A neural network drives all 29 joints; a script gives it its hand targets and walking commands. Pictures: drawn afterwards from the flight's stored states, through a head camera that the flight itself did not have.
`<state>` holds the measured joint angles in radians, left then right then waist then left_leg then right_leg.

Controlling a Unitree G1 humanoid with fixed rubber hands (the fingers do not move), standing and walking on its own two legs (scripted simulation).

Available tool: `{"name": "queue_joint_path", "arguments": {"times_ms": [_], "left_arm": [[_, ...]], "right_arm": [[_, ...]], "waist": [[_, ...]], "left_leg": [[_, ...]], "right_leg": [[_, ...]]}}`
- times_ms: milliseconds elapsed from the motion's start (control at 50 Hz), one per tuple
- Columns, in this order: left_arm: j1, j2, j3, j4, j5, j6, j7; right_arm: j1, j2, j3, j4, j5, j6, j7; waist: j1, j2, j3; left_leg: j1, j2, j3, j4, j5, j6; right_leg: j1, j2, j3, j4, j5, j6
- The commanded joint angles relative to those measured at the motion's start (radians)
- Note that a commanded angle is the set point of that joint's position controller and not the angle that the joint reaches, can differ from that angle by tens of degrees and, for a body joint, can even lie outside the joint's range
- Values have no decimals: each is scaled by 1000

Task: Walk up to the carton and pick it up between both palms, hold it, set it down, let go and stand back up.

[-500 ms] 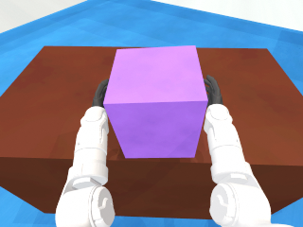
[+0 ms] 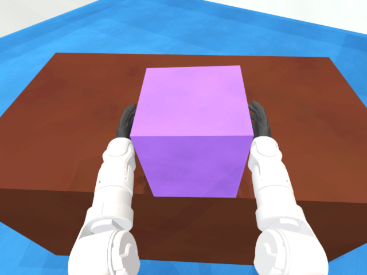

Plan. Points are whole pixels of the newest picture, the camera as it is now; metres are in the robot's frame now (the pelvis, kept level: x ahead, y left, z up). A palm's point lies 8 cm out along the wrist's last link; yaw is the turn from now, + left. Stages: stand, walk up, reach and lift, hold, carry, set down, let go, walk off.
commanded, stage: set down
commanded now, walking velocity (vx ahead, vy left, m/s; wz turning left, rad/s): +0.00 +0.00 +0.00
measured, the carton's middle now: (193, 136) +0.43 -0.05 +0.07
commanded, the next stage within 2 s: none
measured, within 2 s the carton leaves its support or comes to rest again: rests again in 0.82 s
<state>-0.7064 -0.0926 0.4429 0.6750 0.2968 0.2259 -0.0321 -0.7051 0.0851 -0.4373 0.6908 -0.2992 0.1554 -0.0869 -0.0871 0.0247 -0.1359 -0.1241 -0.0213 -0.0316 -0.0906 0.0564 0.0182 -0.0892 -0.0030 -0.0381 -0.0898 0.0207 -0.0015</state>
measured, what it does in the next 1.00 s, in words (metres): stands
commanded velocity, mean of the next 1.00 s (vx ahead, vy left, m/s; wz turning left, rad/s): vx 0.00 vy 0.00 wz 0.00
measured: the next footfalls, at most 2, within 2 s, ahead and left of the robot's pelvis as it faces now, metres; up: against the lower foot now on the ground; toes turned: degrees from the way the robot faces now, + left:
none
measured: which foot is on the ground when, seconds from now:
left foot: down 0.00-1.00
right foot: down 0.00-1.00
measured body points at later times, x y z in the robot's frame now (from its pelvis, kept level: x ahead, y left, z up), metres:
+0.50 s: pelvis +0.00 +0.00 +0.00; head +0.03 +0.00 +0.45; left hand +0.43 +0.10 +0.09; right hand +0.39 -0.20 +0.08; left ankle -0.01 +0.11 -0.75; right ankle -0.03 -0.12 -0.75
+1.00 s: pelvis +0.00 +0.00 +0.00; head +0.04 +0.00 +0.45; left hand +0.45 +0.12 +0.08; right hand +0.41 -0.20 +0.08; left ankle -0.01 +0.11 -0.75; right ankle -0.03 -0.12 -0.75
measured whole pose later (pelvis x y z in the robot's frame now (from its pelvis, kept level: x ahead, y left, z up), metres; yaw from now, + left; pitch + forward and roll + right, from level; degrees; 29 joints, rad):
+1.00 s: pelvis +0.00 +0.00 +0.00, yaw -3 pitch +12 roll +0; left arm -0.81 0.07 0.29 0.94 0.11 0.10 0.06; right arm -0.75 -0.02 -0.26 0.88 -0.09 0.08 -0.16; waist -0.06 0.00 -0.14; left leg -0.21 -0.01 0.02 -0.02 0.02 0.02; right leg -0.20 0.00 0.01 0.00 -0.01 0.00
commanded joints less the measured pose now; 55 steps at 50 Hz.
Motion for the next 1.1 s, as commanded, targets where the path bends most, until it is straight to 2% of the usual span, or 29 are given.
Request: {"name": "queue_joint_path", "arguments": {"times_ms": [0,220,520,740,780,820,840,860,900,940,980,1080], "left_arm": [[-712,-390,-326,-129,-43,-117,-104],[-700,-388,-303,-57,-22,-166,-104],[-629,-378,-249,50,23,-229,-103],[-588,-284,-270,23,-32,-212,-104],[-579,-194,-250,35,-43,-214,-86],[-574,14,-196,48,-60,-226,-40],[-585,153,-162,48,-77,-235,-5],[-624,232,-157,47,-106,-241,31],[-672,291,-185,63,-193,-218,94],[-668,316,-209,38,-250,-171,132],[-641,347,-232,23,-286,-136,144],[-574,392,-312,22,-365,-87,130]], "right_arm": [[-619,451,313,-110,16,-75,129],[-597,450,265,-84,-30,-105,144],[-562,449,238,-48,-65,-161,145],[-539,383,261,-11,-32,-146,150],[-527,306,239,4,-26,-150,133],[-501,116,185,32,-3,-165,85],[-497,-21,162,37,31,-177,44],[-534,-89,174,21,87,-183,2],[-583,-142,247,-3,214,-157,-63],[-569,-186,298,-16,294,-121,-99],[-565,-239,311,-33,329,-100,-119],[-526,-359,303,-24,378,-75,-127]], "waist": [[-6,-17,-621],[-1,-20,-612],[32,-34,-585],[33,-25,-569],[32,-30,-570],[31,-48,-570],[30,-59,-569],[34,-59,-583],[58,-48,-615],[70,-35,-627],[65,-18,-671],[21,46,-731]], "left_leg": [[150,-18,23,3,307,29],[107,-14,21,-9,232,39],[37,-20,28,-20,237,46],[139,-30,35,43,255,2],[140,-32,41,52,254,-5],[115,-36,53,64,244,-8],[92,-41,59,75,232,-7],[66,-44,61,96,219,-6],[10,-42,51,145,177,4],[10,-38,45,177,156,10],[68,-37,43,232,232,-6],[286,-21,37,387,458,-70]], "right_leg": [[317,45,-7,87,474,12],[269,43,-15,80,395,17],[324,38,1,101,474,25],[260,52,-2,120,457,39],[259,51,2,129,454,42],[278,45,12,153,457,43],[287,38,20,171,458,43],[287,30,33,196,460,38],[288,17,64,259,469,17],[270,17,72,293,455,7],[221,29,64,303,456,2],[6,49,31,290,423,-4]]}}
